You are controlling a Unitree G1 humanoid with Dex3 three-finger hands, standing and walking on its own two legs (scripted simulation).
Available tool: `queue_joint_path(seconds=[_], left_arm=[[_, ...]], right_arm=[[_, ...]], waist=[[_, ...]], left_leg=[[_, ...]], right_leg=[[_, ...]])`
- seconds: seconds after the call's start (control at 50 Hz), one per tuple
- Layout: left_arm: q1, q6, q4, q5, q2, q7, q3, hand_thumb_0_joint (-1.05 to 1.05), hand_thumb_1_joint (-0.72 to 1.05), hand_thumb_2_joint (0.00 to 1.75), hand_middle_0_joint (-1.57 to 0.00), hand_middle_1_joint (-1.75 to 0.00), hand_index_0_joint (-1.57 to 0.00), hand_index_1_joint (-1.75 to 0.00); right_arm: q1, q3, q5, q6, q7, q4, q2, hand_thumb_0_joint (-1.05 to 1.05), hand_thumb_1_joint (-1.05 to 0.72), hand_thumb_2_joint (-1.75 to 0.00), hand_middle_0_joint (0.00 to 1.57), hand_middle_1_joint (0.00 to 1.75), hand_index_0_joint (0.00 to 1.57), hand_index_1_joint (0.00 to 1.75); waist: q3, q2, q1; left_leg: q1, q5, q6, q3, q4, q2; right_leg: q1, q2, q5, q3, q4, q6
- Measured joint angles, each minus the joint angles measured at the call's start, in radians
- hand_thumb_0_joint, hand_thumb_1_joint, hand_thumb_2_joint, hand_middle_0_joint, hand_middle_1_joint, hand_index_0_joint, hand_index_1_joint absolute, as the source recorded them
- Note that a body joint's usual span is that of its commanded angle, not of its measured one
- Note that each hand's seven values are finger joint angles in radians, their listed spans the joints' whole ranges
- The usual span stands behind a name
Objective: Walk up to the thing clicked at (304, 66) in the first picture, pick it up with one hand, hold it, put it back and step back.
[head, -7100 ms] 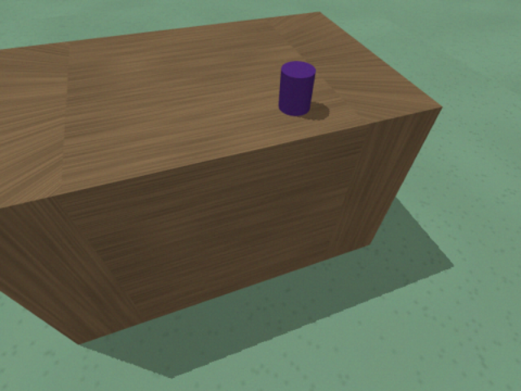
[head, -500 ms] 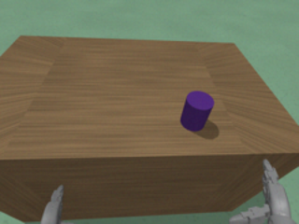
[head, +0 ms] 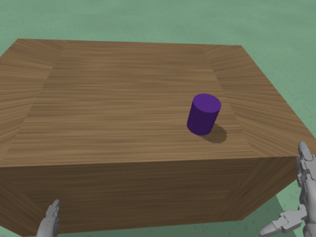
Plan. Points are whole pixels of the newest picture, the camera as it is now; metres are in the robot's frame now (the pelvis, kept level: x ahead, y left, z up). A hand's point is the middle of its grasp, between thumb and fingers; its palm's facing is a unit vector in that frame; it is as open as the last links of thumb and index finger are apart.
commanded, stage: rise first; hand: right
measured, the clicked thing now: (202, 114) +0.47 -0.17 +0.03
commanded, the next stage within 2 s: go down in 0.56 s
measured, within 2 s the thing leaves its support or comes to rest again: neither
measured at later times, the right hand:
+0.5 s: hand (291, 187) +0.18 -0.26 +0.13, palm faces +0.35 +0.83 -0.43, open 17.7 cm
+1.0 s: hand (297, 172) +0.21 -0.28 +0.14, palm faces +0.36 +0.86 -0.36, open 17.6 cm
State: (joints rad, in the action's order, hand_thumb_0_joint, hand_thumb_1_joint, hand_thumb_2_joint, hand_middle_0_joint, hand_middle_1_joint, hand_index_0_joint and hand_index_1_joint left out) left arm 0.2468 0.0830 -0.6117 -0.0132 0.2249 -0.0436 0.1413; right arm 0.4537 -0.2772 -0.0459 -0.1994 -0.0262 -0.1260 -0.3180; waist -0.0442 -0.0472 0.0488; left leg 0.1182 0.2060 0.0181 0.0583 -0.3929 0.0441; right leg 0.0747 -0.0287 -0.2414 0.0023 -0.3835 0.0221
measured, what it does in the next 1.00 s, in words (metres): stands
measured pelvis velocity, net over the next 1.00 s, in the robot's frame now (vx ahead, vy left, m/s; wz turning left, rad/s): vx -0.01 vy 0.01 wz -0.01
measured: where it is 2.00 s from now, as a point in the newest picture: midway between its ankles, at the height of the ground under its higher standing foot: outside the picture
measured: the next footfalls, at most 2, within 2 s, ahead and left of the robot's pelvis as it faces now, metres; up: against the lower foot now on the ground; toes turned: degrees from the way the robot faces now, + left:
none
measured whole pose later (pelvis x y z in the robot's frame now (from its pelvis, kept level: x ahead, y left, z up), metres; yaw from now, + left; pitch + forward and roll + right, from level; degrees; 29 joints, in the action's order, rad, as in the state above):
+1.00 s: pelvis -0.01 +0.01 +0.00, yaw -1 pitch -4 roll +0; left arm 0.16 0.12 -0.76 -0.01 0.23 -0.08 0.15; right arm 0.23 -0.43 -0.11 -0.31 0.11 0.00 -0.36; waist -0.03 -0.04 0.04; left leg 0.15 0.20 0.01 0.07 -0.42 0.04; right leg 0.11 -0.03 -0.23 -0.01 -0.41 0.03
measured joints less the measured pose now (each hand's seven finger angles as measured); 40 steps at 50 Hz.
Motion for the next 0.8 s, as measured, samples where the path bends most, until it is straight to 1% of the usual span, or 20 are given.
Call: queue_joint_path(seconds=[0.18, 0.46, 0.7, 0.74, 0.8], left_arm=[[0.006, 0.019, 0.001, -0.001, -0.009, 0.007, 0.009, -0.01, -0.55, 0.05, -0.06, -0.04, -0.05, -0.05], [0.001, 0.037, -0.020, -0.001, -0.011, 0.012, 0.011, -0.01, -0.55, 0.05, -0.06, -0.04, -0.05, -0.05], [-0.015, 0.038, -0.052, -0.001, -0.008, 0.012, 0.020, -0.01, -0.55, 0.07, -0.06, -0.05, -0.05, -0.05], [-0.028, 0.037, -0.066, 0.011, -0.010, 0.015, 0.018, -0.01, -0.55, 0.07, -0.06, -0.05, -0.05, -0.05], [-0.041, 0.032, -0.074, 0.022, -0.017, 0.015, 0.033, -0.01, -0.54, 0.06, -0.06, -0.05, -0.05, -0.05]], right_arm=[[-0.004, -0.017, 0.000, -0.039, 0.007, -0.036, -0.002, -0.01, 0.61, -0.03, 0.04, 0.06, 0.05, 0.05], [-0.026, -0.045, 0.001, -0.087, 0.012, -0.068, -0.016, -0.01, 0.61, -0.04, 0.04, 0.06, 0.06, 0.06], [-0.011, -0.058, 0.001, -0.105, 0.017, -0.102, -0.022, -0.01, 0.61, -0.04, 0.05, 0.06, 0.06, 0.06], [-0.001, -0.067, 0.009, -0.125, 0.022, -0.103, -0.011, -0.01, 0.59, -0.04, 0.05, 0.06, 0.06, 0.05], [-0.011, -0.080, 0.015, -0.149, 0.035, -0.078, 0.000, -0.01, 0.57, -0.04, 0.05, 0.05, 0.06, 0.05]], waist=[[-0.008, -0.002, 0.004], [-0.017, -0.006, 0.004], [-0.014, -0.013, 0.011], [-0.006, -0.011, 0.003], [0.005, -0.007, -0.001]], left_leg=[[0.000, -0.010, 0.000, -0.001, 0.000, 0.004], [0.007, -0.021, -0.003, -0.001, 0.003, 0.002], [0.004, -0.018, -0.005, 0.004, 0.002, 0.000], [0.013, -0.014, -0.005, 0.005, -0.005, 0.000], [0.020, -0.007, -0.005, 0.007, -0.017, 0.001]], right_leg=[[0.000, 0.004, 0.011, 0.000, 0.002, -0.002], [0.007, 0.002, 0.022, 0.001, 0.004, 0.000], [0.005, 0.000, 0.021, -0.005, 0.005, 0.003], [0.013, 0.000, 0.019, -0.006, -0.001, 0.004], [0.020, 0.000, 0.013, -0.008, -0.011, 0.004]])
